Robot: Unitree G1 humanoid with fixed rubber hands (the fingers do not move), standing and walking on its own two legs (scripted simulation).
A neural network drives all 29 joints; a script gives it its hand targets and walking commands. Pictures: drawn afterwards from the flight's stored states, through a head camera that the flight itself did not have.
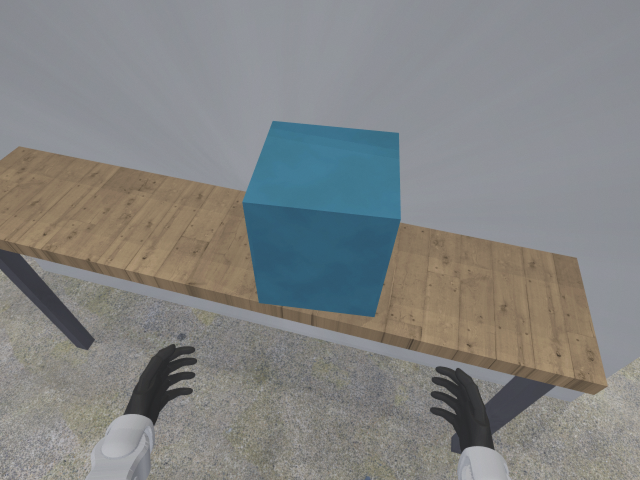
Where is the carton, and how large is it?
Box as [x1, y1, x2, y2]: [242, 121, 400, 316]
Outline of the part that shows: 272,121 242,201 259,302 374,316 400,220 398,133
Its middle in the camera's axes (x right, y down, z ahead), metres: +0.01 -0.03 +0.67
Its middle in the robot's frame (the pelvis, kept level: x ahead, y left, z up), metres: +0.52 +0.04 -0.01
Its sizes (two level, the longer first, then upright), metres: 0.210 0.200 0.250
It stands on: a table, 0.64 m high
